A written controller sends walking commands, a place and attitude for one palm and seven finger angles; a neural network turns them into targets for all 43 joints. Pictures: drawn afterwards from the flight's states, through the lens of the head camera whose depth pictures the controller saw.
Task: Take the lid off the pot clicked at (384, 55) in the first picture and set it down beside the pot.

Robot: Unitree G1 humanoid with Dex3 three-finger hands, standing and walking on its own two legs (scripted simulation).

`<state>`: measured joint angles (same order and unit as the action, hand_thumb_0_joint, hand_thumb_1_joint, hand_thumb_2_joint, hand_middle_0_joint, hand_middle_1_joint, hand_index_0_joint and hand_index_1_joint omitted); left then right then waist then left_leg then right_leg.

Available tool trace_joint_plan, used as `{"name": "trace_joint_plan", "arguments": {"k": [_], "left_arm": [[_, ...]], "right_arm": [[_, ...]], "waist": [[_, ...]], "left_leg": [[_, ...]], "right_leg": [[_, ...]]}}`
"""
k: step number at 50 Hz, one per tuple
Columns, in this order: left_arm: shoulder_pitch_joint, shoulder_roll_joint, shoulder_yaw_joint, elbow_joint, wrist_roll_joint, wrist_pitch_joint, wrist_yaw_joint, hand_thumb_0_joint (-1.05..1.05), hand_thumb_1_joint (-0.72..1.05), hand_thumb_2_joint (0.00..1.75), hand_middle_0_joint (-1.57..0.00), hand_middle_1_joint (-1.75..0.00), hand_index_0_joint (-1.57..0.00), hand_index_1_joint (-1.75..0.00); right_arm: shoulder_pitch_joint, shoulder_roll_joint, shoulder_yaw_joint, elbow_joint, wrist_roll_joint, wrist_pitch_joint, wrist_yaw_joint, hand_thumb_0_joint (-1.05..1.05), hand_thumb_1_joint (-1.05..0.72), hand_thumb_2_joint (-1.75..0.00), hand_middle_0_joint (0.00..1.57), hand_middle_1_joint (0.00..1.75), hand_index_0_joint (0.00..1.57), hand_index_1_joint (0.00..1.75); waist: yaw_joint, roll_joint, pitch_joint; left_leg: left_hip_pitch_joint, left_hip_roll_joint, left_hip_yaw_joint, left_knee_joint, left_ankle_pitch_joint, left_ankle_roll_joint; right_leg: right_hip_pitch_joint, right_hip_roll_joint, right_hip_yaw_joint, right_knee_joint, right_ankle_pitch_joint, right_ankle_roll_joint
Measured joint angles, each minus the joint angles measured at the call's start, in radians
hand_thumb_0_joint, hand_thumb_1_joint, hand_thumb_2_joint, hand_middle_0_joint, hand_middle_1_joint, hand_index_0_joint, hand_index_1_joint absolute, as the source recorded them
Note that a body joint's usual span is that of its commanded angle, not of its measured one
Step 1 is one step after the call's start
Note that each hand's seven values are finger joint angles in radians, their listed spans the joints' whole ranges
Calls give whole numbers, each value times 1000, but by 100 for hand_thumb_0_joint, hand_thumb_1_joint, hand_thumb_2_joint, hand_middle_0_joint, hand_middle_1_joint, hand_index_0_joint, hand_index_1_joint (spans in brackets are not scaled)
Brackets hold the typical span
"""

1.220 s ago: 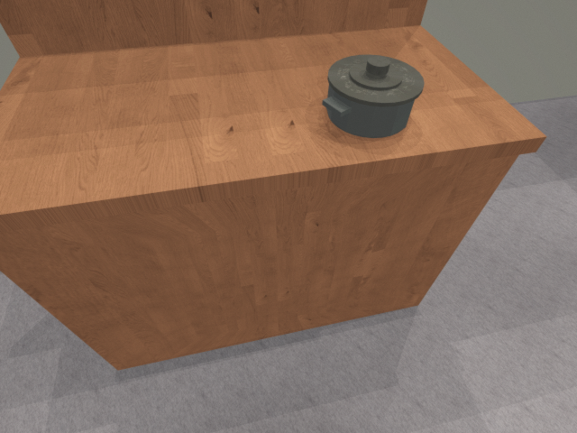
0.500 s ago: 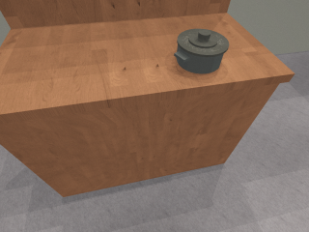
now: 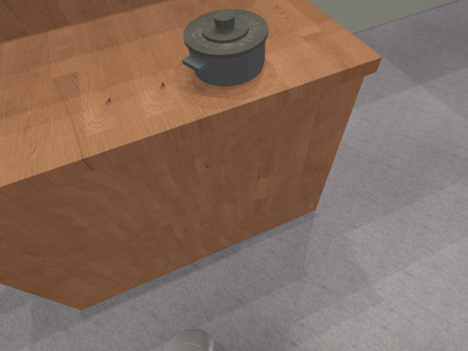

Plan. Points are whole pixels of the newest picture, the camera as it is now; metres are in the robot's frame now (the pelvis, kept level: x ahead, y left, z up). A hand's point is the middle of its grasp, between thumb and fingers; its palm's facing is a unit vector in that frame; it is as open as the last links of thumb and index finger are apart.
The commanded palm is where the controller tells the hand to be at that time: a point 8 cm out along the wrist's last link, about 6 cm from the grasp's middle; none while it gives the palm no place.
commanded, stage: walk to a spot facing it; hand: left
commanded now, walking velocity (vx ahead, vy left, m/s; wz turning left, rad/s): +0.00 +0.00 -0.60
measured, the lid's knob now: (224, 19) +0.72 +0.08 +0.16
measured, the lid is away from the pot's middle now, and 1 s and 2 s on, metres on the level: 0.00 0.00 0.00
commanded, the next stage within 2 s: none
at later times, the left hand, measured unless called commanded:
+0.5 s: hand (133, 342) +0.14 +0.23 -0.16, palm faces -0.19 -0.94 -0.27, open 7.4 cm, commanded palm none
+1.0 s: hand (201, 258) +0.30 +0.12 -0.16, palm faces -0.62 -0.76 -0.20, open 7.4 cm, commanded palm none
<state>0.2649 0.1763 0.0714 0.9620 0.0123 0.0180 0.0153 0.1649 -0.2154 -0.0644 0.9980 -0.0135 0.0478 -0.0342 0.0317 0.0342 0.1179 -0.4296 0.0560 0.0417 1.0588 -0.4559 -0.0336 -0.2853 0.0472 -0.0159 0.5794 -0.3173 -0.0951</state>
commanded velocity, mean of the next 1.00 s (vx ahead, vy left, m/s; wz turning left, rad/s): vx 0.00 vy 0.00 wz -0.60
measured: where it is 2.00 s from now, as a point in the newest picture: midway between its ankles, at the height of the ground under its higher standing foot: outside the picture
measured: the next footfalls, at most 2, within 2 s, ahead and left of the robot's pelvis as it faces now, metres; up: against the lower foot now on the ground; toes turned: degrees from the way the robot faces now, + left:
left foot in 0.56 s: +0.13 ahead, +0.14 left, +0.00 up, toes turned -21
right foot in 1.06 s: +0.05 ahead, -0.09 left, +0.00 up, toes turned -43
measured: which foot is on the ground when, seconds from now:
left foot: up 0.00-0.54, down 0.56-1.00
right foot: down 0.00-0.54, up 0.56-1.00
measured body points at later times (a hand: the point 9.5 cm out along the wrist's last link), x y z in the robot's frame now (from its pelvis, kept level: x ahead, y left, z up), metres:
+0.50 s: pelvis +0.05 +0.03 +0.01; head +0.12 +0.02 +0.45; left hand +0.15 +0.28 -0.14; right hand +0.15 -0.24 -0.12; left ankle +0.08 +0.15 -0.71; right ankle -0.01 -0.06 -0.73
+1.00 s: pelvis +0.08 +0.04 +0.00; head +0.14 +0.01 +0.45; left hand +0.34 +0.16 -0.14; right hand -0.07 -0.17 -0.13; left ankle +0.09 +0.15 -0.73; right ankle +0.01 -0.07 -0.71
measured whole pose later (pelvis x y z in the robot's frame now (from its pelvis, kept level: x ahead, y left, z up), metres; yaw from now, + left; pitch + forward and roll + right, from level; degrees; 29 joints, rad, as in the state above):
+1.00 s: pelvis +0.08 +0.04 +0.00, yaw -36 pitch +1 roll +0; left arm 0.08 0.25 0.05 0.86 0.02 0.08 -0.04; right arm 0.33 -0.23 -0.03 0.90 -0.02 0.01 -0.03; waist -0.04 -0.02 0.13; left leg -0.14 0.09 0.24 0.50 -0.36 0.00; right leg -0.38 -0.05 -0.06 0.75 -0.40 0.04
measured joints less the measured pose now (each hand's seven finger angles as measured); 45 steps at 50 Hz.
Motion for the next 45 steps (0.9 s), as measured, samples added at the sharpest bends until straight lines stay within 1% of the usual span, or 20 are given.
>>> {"name": "trace_joint_plan", "arguments": {"k": [2,7,12,17,21,24,26,27,28,29,30,31,33,35,37,40,43,45], "left_arm": [[3,-5,-3,-8,-3,-1,-1,0,90,90,-20,-29,-20,-30],[12,-18,-9,-26,-5,-3,-5,0,90,89,-20,-29,-20,-30],[17,-21,-10,-45,-3,-1,-6,1,90,89,-20,-30,-21,-30],[20,-7,-7,-62,1,4,-6,1,90,89,-20,-30,-21,-30],[19,14,-2,-71,4,9,-4,1,90,89,-20,-30,-21,-30],[16,35,5,-77,6,14,-3,1,90,89,-20,-30,-21,-30],[13,54,11,-79,4,20,-3,1,90,89,-20,-30,-21,-30],[14,64,14,-82,1,22,-3,1,90,89,-20,-30,-21,-30],[12,75,18,-86,-3,25,-6,1,90,89,-20,-30,-21,-30],[-5,89,24,-82,-4,26,-7,1,90,89,-20,-30,-21,-30],[-21,101,28,-82,-1,26,-7,1,90,89,-20,-30,-21,-30],[-33,112,32,-85,4,26,-8,1,90,89,-20,-29,-20,-30],[-53,126,36,-92,9,26,-15,1,90,90,-20,-29,-20,-30],[-71,133,34,-99,9,31,-25,1,90,90,-20,-29,-20,-30],[-83,135,30,-103,7,37,-34,1,91,90,-20,-29,-20,-30],[-102,129,20,-101,6,50,-44,1,91,90,-19,-29,-20,-30],[-127,116,9,-94,6,61,-49,1,91,90,-19,-29,-20,-30],[-146,104,1,-91,5,65,-52,1,91,90,-19,-29,-20,-30]], "right_arm": [[-24,-7,-2,-16,0,-3,1,1,-91,-90,20,30,20,30],[-81,-22,-4,-52,2,1,-3,1,-91,-90,19,30,20,30],[-122,-25,-1,-79,4,8,-6,1,-91,-90,19,30,20,30],[-145,-15,6,-107,8,9,-2,1,-91,-90,19,30,20,30],[-151,-2,13,-132,14,4,0,1,-91,-90,20,30,20,30],[-146,9,18,-152,19,-3,0,1,-91,-90,20,30,20,30],[-132,16,24,-167,22,-13,1,1,-91,-90,20,30,20,30],[-119,17,28,-176,23,-20,1,1,-91,-90,20,30,20,30],[-103,16,30,-185,20,-29,1,1,-91,-90,20,30,21,30],[-93,22,32,-186,17,-34,0,1,-91,-90,20,30,21,30],[-81,25,37,-187,14,-32,1,1,-91,-90,20,30,21,30],[-69,27,43,-187,9,-30,2,0,-91,-90,20,30,21,30],[-39,30,53,-183,1,-28,-1,0,-91,-90,20,30,21,30],[-7,29,58,-175,-3,-28,-2,1,-91,-90,20,30,21,30],[23,27,62,-164,-4,-28,-1,1,-91,-90,20,30,21,30],[65,23,61,-148,-3,-31,0,1,-91,-90,20,30,21,30],[102,17,57,-134,-4,-35,1,1,-91,-90,20,30,21,30],[122,12,52,-124,-5,-35,3,1,-91,-90,20,30,21,30]], "waist": [[2,-5,2],[7,-7,-2],[17,-5,-6],[27,-13,-8],[34,-25,-9],[35,-37,-13],[28,-50,-20],[20,-54,-28],[11,-54,-36],[9,-74,-29],[11,-88,-18],[12,-98,-9],[8,-102,-1],[1,-98,4],[-4,-93,4],[-17,-84,1],[-32,-79,2],[-45,-74,4]], "left_leg": [[-33,2,-16,28,38,-10],[-75,6,-57,24,88,-33],[-83,0,-79,-6,90,-43],[-72,-20,-81,-60,72,-43],[-36,-43,-78,-149,48,-35],[10,-63,-77,-253,37,-24],[64,-73,-75,-382,83,-15],[103,-72,-74,-469,142,-5],[129,-66,-72,-521,177,32],[131,-76,-56,-510,169,56],[139,-79,-39,-500,154,68],[152,-77,-24,-502,144,73],[179,-66,-3,-529,145,74],[204,-55,16,-565,158,76],[227,-43,37,-594,167,78],[255,-25,73,-621,168,77],[275,-9,112,-629,159,72],[283,1,137,-621,148,65]], "right_leg": [[16,13,24,-53,32,-7],[44,43,84,-126,74,-11],[62,71,139,-143,80,-12],[73,91,196,-141,74,-4],[76,102,245,-133,64,10],[73,109,284,-121,53,27],[63,112,307,-94,34,42],[51,119,315,-62,15,50],[23,129,307,-2,-16,61],[-15,115,275,98,-81,79],[-55,98,231,209,-139,97],[-94,82,190,313,-169,114],[-160,48,128,476,-176,139],[-203,10,91,563,-148,153],[-223,-26,70,580,-120,164],[-220,-71,47,521,-93,173],[-201,-98,26,432,-78,174],[-180,-107,8,362,-77,168]]}}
